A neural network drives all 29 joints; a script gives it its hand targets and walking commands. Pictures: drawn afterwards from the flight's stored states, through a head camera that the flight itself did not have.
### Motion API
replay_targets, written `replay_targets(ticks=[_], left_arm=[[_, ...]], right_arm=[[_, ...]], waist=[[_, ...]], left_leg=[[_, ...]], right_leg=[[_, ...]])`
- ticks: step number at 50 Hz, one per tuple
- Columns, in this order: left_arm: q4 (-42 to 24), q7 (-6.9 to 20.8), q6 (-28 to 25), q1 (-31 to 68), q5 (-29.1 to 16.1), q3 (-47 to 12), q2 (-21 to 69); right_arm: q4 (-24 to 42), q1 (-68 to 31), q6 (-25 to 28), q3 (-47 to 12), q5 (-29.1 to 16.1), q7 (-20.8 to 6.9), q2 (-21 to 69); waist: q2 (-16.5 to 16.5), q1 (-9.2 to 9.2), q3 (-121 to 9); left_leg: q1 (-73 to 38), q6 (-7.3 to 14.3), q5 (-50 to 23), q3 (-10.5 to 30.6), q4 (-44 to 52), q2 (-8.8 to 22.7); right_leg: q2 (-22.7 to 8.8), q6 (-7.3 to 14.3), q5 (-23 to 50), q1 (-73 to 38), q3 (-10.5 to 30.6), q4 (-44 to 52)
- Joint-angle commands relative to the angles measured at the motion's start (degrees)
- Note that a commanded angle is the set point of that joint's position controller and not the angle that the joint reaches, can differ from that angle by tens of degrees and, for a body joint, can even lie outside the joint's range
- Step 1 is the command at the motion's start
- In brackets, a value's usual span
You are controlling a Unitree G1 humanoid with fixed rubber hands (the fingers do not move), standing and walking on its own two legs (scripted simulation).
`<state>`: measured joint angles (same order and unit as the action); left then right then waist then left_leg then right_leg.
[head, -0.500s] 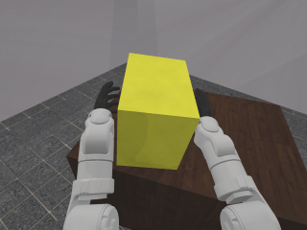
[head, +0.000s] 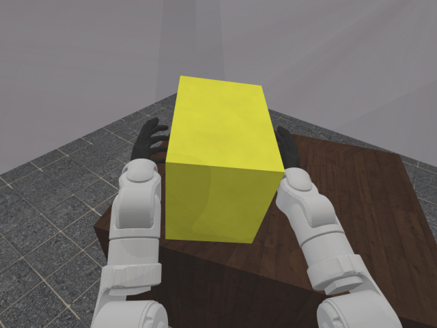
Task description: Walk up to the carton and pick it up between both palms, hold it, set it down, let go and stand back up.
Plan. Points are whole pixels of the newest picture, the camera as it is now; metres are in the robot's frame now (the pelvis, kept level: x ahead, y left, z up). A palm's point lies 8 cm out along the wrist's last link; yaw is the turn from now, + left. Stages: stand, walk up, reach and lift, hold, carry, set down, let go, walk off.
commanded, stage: hold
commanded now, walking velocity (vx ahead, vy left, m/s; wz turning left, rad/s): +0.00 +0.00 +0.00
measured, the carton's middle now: (215, 158) +0.40 +0.01 +0.16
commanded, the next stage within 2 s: none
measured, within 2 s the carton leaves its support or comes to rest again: neither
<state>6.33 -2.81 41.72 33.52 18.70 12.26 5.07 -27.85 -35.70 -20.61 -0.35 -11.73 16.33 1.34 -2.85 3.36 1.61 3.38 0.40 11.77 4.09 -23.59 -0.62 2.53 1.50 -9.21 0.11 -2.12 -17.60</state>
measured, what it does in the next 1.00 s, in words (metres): stands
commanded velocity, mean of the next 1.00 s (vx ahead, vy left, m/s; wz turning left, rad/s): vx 0.00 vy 0.00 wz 0.00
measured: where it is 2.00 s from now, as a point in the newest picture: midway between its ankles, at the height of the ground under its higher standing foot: outside the picture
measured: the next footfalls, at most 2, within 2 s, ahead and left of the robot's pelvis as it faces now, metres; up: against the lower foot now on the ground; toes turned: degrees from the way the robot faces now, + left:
none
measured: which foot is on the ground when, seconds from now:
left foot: down 0.00-1.00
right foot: down 0.00-1.00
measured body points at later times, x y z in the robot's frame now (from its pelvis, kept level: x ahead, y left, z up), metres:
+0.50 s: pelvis +0.00 +0.00 +0.00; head -0.05 +0.03 +0.45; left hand +0.37 +0.14 +0.19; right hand +0.36 -0.12 +0.17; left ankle +0.02 +0.11 -0.75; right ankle +0.02 -0.10 -0.75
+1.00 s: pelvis -0.01 -0.01 +0.00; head -0.06 +0.02 +0.45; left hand +0.37 +0.13 +0.19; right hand +0.36 -0.12 +0.17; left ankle +0.02 +0.11 -0.75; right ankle +0.02 -0.10 -0.75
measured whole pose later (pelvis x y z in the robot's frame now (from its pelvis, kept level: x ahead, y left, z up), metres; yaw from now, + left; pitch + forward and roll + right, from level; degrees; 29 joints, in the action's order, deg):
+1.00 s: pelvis -0.01 -0.01 +0.00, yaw -1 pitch -8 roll -1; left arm 10.8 -1.9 41.0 36.7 18.8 14.3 5.1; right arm -30.1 -36.9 -20.3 2.7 -8.7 15.7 2.8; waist -3.4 2.4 1.5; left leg 3.5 0.1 9.9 2.9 -21.6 -0.5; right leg 2.3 1.9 -8.6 1.8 -1.7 -18.5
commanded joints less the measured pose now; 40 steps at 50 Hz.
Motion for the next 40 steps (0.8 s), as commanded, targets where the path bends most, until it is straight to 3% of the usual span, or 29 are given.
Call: replay_targets(ticks=[1, 8, 15, 23, 24, 25, 33, 36, 40], left_arm=[[-6.43, 8.94, -3.87, 38.6, -9.35, -30.79, 35.51], [-7.44, 9.9, -3.62, 39.74, -9.7, -31.46, 35.62], [-9.76, 8.58, -4.49, 40.66, -11.08, -34.2, 36.66], [-5.79, 8.57, -3.4, 39.08, -8.57, -29.68, 35.13], [-2.95, 8.73, -2.92, 38.69, -9.17, -29.12, 36.57], [-2.51, 8.97, -2.96, 38.45, -8.96, -28.42, 36.43], [-6.99, 8.87, -4.87, 40.22, -10.83, -31.61, 37.02], [-6.78, 8.71, -5.02, 39.62, -10.54, -31.45, 36.56], [-4.13, 8.76, -4.75, 40.03, -9.51, -29.23, 35.32]], right_arm=[[23.36, -52.34, 4.61, -23.19, -4.06, -5.59, 36.19], [23.11, -51.79, 4.54, -21.67, -3.31, -5.87, 35.83], [27.08, -54.56, 5.41, -24.52, -4.48, -5.89, 36.36], [22.93, -53.96, 5.35, -22.07, -2.91, -6.85, 34.92], [22.43, -53.17, 5.41, -20.86, -2.16, -7.11, 32.89], [21.74, -52.68, 5.44, -20.38, -1.91, -7.25, 32.83], [26.26, -53.77, 6.86, -23.11, -3.61, -6.47, 34.79], [26.56, -53.45, 6.51, -23.6, -3.27, -6.19, 34.78], [23.95, -53.75, 6.1, -22.44, -2.34, -6.65, 34.99]], waist=[[4.83, 1.75, -24.19], [6.12, 3.08, -23.59], [7.36, 1.98, -28.22], [5.78, -0.01, -24.2], [6.27, 1.36, -22.63], [5.98, 1.21, -22.08], [6.3, 2.64, -29.5], [5.71, 2.53, -28.85], [4.39, 1.42, -24.35]], left_leg=[[-7.95, -1.72, -16.56, -2.14, 2.82, -1.19], [-6.97, -2.55, -15.99, -2.15, 3.12, -0.87], [-9.93, -3.25, -21.49, -1.37, 0.7, -0.72], [-7.33, -1.19, -13.96, -2.27, 3.89, -0.34], [-6.64, -1.39, -13.39, -1.55, 4.03, 0.2], [-6.52, -1.34, -13.33, -1.57, 4.19, 0.29], [-9.89, -1.92, -20.73, -1.17, 1.47, -0.26], [-8.9, -1.57, -18.55, -1.16, 1.94, -0.47], [-5.43, -0.45, -11.49, -1.77, 4.19, -0.51]], right_leg=[[0.26, -4.82, 13.19, -6.28, -1.1, 1.63], [0.26, -4.35, 11.57, -6.54, -1.81, 1.67], [0.9, -4.05, 13.13, -5.33, -2.37, 1.11], [0.62, -3.67, 6.24, -4.69, -1.72, 2.01], [-0.26, -3.1, 6.27, -3.83, -1.7, 2.39], [-0.28, -3.04, 6.38, -3.82, -1.73, 2.42], [-0.04, -3.77, 16.99, -7.29, -1.22, 0.88], [-0.4, -4.09, 16.86, -7.23, -1.18, 0.97], [-1.02, -4.21, 10.6, -6.05, -0.99, 2.0]])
